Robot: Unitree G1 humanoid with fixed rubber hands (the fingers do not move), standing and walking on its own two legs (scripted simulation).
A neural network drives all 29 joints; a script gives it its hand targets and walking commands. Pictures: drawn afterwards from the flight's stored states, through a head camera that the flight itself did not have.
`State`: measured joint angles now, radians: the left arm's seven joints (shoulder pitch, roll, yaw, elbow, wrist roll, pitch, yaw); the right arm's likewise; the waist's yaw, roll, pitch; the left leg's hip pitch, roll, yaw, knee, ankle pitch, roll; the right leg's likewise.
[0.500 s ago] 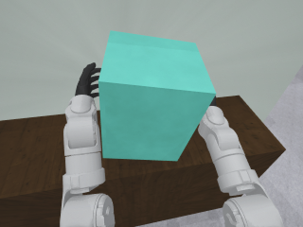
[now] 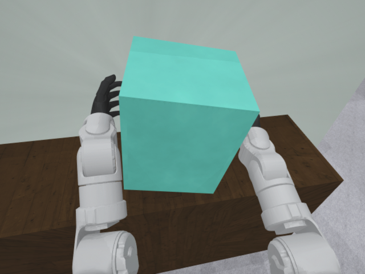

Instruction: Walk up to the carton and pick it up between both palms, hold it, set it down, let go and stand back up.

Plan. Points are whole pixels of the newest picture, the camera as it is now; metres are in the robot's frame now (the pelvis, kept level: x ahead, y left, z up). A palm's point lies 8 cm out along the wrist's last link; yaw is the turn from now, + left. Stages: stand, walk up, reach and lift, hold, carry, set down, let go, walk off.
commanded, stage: hold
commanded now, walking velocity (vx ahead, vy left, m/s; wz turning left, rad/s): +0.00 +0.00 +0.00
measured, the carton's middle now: (177, 123) +0.37 +0.02 +0.16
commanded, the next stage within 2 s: none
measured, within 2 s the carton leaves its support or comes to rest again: neither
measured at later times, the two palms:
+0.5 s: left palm (101, 114) +0.36 +0.16 +0.20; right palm (248, 125) +0.35 -0.13 +0.17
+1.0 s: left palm (102, 115) +0.36 +0.16 +0.20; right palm (248, 126) +0.35 -0.13 +0.17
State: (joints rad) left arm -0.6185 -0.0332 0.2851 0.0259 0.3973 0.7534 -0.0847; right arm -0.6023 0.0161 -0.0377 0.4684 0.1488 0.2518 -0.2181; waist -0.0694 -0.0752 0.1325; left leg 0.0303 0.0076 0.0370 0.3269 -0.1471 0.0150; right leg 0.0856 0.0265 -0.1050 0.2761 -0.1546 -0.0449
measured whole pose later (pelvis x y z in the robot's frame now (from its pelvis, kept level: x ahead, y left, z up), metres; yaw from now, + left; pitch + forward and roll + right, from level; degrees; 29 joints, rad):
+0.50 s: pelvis +0.00 +0.00 +0.00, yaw +0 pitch -12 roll -1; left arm -0.60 -0.03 0.27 0.00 0.40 0.76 -0.08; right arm -0.59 0.01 -0.02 0.45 0.16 0.25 -0.22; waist -0.07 -0.07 0.13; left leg 0.04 0.01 0.04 0.33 -0.15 0.02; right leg 0.10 0.03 -0.10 0.27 -0.16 -0.04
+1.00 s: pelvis +0.00 +0.00 +0.00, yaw +0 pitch -12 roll -1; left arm -0.61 -0.03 0.28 0.01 0.40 0.76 -0.08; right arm -0.60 0.02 -0.04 0.46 0.15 0.24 -0.22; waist -0.07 -0.07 0.13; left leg 0.03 0.01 0.04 0.33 -0.15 0.02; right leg 0.09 0.03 -0.11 0.27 -0.15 -0.04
